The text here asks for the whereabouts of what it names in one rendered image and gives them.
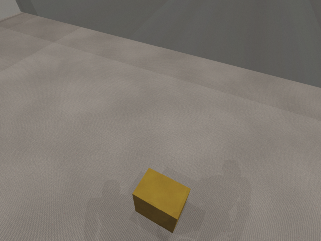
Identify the carton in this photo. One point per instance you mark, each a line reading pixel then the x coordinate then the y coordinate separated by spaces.
pixel 160 199

